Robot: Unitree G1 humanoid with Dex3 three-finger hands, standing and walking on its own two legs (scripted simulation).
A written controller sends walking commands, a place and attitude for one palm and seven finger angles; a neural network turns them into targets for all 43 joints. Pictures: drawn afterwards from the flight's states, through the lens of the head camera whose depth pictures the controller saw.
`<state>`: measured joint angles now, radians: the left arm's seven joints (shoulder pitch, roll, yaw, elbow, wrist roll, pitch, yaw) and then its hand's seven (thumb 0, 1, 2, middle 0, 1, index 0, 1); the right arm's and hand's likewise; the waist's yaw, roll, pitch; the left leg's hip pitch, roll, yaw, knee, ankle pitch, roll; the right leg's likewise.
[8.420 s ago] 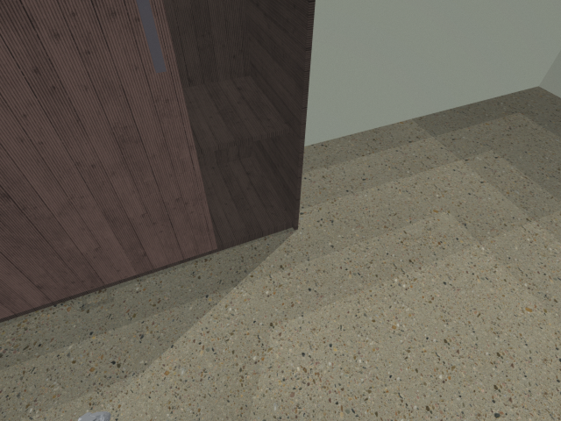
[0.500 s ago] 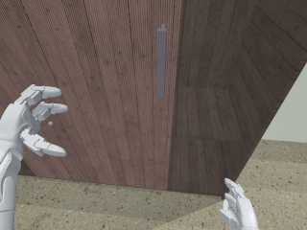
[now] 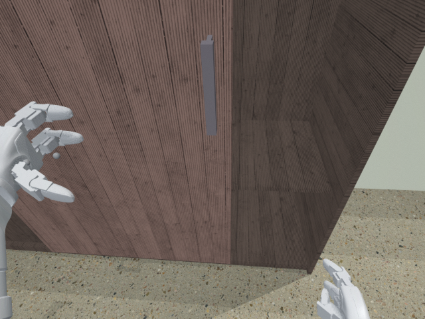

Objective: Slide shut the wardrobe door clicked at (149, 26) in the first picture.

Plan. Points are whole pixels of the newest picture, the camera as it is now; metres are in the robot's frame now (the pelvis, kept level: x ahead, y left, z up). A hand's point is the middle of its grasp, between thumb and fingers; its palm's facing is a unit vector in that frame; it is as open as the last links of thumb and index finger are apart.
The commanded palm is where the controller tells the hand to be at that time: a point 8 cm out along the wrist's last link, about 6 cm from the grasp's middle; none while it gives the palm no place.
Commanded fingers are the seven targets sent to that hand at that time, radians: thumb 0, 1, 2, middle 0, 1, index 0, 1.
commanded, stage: raise the hand with hooked fingers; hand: left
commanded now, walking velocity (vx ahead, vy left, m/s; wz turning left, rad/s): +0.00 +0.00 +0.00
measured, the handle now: (210, 88) +0.54 +0.06 +0.21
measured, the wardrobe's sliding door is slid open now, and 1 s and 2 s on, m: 0.36 0.36 0.36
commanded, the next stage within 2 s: move the hooked fingers beside the handle in 0.20 s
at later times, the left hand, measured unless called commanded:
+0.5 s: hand (80, 141) +0.31 +0.25 +0.23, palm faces +0.06 -0.99 -0.11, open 14.0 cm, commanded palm +0.28 +0.29 +0.23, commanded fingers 0.00 -0.50 0.30 -0.30 -1.20 -0.30 -1.20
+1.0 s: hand (118, 125) +0.37 +0.20 +0.22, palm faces +0.03 -1.00 -0.05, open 14.0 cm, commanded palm +0.34 +0.25 +0.22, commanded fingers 0.00 -0.50 0.30 -0.30 -1.20 -0.30 -1.20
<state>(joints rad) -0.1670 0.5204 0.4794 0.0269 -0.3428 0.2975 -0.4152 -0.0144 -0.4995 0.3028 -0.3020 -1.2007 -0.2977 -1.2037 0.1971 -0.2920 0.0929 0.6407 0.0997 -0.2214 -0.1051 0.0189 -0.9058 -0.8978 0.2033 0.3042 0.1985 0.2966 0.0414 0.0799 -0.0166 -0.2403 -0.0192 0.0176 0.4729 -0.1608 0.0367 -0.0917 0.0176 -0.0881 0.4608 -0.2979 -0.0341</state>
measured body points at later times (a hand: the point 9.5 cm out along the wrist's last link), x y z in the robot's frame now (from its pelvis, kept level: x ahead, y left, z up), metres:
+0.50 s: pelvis +0.02 -0.01 +0.00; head -0.01 -0.05 +0.45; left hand +0.30 +0.30 +0.24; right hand +0.22 -0.24 -0.07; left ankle +0.06 +0.09 -0.74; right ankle -0.02 -0.09 -0.74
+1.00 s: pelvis +0.03 -0.01 +0.00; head +0.00 -0.04 +0.45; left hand +0.36 +0.26 +0.23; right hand +0.22 -0.25 -0.08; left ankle +0.06 +0.09 -0.74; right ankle -0.02 -0.09 -0.74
